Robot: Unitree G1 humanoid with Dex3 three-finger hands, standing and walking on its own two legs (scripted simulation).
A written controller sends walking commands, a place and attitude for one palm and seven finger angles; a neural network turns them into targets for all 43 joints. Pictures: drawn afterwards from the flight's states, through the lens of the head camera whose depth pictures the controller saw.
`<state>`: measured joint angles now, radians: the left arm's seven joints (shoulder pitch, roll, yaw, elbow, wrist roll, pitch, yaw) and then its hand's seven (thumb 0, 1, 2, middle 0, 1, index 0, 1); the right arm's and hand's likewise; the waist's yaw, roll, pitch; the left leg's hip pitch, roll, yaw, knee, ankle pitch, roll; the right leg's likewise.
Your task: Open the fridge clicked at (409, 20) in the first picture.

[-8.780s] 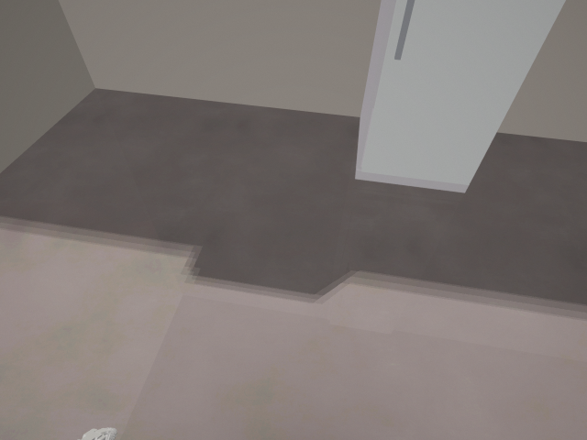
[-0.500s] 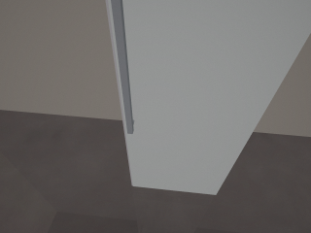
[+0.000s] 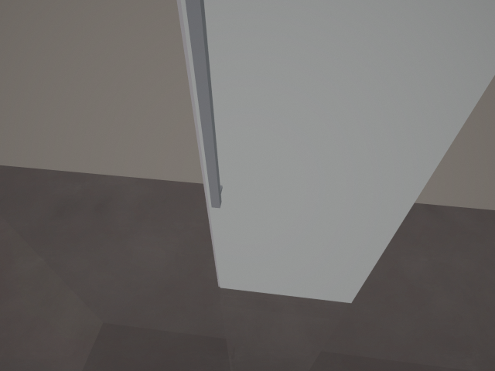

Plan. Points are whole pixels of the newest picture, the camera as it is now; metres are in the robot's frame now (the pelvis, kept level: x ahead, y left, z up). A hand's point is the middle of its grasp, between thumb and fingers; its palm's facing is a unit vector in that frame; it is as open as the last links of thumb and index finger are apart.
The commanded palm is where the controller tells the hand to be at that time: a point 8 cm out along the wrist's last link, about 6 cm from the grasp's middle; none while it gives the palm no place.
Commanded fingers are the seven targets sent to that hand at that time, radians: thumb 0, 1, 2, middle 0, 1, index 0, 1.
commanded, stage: look again from close up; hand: left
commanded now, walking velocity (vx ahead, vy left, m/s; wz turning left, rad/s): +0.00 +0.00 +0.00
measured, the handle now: (209, 113) +0.53 +0.11 +0.16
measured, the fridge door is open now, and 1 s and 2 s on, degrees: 0 0 0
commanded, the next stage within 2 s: none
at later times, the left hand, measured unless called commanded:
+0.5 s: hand out of the picture +0.05 +0.21 -0.16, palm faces -0.01 -0.96 -0.29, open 7.4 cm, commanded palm none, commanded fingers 0.00 0.90 0.90 -0.20 -0.30 -0.20 -0.30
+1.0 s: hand out of the picture +0.06 +0.22 -0.16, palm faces +0.00 -0.95 -0.30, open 7.4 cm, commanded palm none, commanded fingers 0.00 0.90 0.90 -0.20 -0.30 -0.20 -0.30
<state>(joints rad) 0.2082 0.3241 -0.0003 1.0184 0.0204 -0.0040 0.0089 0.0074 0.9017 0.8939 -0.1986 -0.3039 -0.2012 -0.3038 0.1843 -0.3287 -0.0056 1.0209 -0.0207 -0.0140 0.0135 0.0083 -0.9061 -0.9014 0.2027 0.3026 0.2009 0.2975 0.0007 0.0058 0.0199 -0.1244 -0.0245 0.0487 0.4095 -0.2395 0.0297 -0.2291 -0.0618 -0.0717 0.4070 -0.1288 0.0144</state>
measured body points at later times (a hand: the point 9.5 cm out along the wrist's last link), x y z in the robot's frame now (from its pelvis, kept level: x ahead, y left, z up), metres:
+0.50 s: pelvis +0.01 -0.01 +0.00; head +0.01 -0.01 +0.45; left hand +0.05 +0.26 -0.14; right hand +0.05 -0.28 -0.14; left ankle -0.01 +0.10 -0.74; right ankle +0.06 -0.13 -0.74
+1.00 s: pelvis +0.01 -0.01 +0.00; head +0.02 -0.01 +0.45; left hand +0.06 +0.27 -0.14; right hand +0.07 -0.28 -0.14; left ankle -0.01 +0.10 -0.74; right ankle +0.06 -0.13 -0.74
